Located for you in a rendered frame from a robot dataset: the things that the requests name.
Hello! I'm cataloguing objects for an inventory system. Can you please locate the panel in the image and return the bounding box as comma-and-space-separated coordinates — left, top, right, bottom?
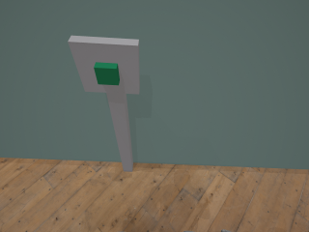
68, 35, 140, 172

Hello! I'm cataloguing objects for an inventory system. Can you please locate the button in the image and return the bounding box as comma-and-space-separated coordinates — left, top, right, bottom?
94, 62, 120, 86

